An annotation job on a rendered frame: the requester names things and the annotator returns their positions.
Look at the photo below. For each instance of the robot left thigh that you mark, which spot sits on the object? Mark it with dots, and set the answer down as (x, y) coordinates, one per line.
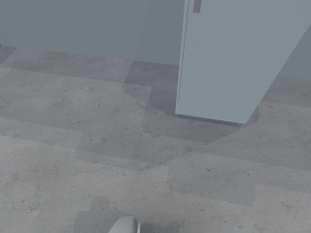
(126, 224)

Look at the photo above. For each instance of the handle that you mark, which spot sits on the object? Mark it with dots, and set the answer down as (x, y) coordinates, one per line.
(196, 6)

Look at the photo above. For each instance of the fridge door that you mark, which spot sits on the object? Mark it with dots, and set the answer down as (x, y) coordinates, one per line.
(234, 50)

